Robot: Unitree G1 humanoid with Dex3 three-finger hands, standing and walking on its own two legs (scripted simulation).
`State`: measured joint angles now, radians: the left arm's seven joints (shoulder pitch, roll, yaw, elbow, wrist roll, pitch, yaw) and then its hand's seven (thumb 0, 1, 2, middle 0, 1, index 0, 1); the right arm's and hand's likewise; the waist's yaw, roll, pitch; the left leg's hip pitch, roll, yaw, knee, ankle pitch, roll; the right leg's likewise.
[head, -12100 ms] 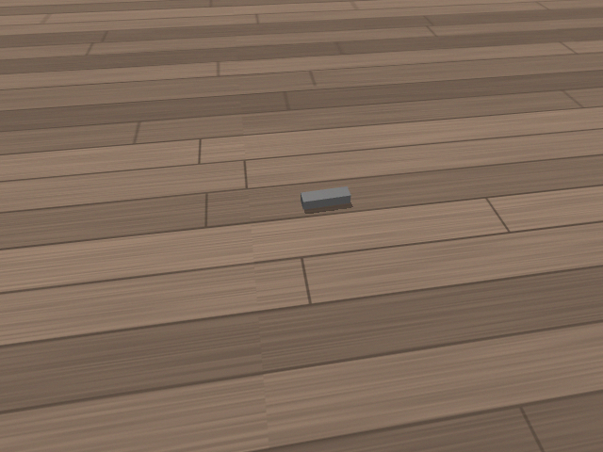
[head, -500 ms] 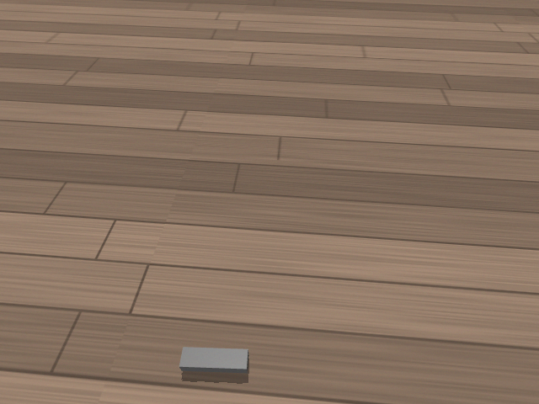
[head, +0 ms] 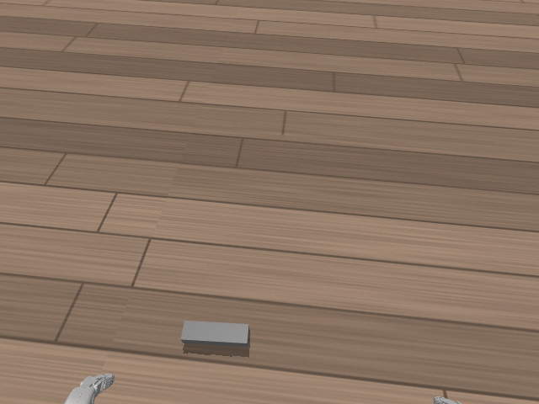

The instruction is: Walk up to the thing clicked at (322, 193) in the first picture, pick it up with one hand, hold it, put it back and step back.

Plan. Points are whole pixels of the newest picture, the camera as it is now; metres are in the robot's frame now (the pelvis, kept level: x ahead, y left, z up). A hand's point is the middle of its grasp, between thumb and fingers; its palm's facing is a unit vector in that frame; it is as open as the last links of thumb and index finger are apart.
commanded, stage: rise first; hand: left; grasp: from above
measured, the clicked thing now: (216, 333) +0.43 +0.19 -0.75
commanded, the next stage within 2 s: none
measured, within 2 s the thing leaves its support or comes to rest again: neither
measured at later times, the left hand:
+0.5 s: hand out of the picture +0.14 +0.25 -0.21, palm faces -0.16 -0.89 -0.43, open 13.9 cm
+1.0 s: hand (144, 400) +0.18 +0.27 -0.34, palm faces -0.42 -0.65 -0.63, open 14.2 cm
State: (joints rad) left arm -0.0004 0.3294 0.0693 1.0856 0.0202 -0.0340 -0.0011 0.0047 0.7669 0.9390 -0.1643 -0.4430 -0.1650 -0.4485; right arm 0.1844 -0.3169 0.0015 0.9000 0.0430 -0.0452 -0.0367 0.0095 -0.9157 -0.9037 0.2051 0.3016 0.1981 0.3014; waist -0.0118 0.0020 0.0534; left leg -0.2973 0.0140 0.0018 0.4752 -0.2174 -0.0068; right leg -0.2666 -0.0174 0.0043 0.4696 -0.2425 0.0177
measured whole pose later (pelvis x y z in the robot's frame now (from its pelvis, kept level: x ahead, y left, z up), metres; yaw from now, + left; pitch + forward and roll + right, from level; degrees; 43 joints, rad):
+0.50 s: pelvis +0.00 +0.00 -0.07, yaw +0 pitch +15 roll -1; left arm 0.20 0.31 0.13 0.58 0.23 0.15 -0.02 -0.01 -0.50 1.02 -0.07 -1.06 -0.07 -1.07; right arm 0.21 -0.25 -0.04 0.59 0.01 -0.12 -0.03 0.01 -0.91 -0.91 0.21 0.30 0.20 0.30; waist -0.03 0.01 -0.09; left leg -0.84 0.03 -0.02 1.06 -0.48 0.00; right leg -0.79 0.00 0.00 1.02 -0.49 0.02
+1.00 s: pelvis -0.03 +0.00 -0.20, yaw -1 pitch +29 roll -2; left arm 0.03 0.41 0.10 0.59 0.53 -0.02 0.04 -0.01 -0.55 0.99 -0.07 -1.06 -0.07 -1.07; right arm 0.11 -0.28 -0.04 0.58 0.00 -0.21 0.02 0.01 -0.89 -0.90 0.21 0.30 0.20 0.30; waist -0.03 0.01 -0.19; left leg -1.47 0.02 -0.04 1.61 -0.64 -0.01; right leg -1.42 0.00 -0.01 1.59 -0.68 0.02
